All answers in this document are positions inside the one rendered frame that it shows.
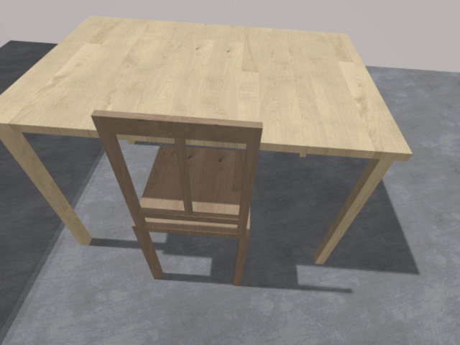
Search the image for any table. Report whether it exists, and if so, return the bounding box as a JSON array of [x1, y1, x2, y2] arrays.
[[0, 16, 413, 265]]

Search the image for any chair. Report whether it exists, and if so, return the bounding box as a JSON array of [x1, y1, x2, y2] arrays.
[[91, 110, 263, 286]]

